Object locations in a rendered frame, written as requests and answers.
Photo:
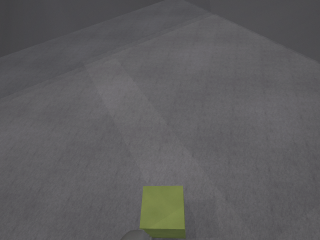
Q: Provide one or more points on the carton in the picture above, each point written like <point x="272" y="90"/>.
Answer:
<point x="163" y="212"/>

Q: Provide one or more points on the left robot thigh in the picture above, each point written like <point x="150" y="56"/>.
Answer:
<point x="136" y="235"/>

